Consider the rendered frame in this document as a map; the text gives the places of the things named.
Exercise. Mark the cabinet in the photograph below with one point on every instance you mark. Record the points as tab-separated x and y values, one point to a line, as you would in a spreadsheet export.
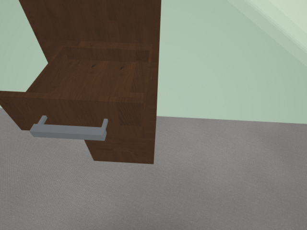
104	23

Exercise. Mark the drawer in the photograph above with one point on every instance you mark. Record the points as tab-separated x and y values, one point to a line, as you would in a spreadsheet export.
82	86

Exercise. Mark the handle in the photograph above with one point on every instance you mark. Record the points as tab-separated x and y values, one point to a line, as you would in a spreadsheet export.
68	132

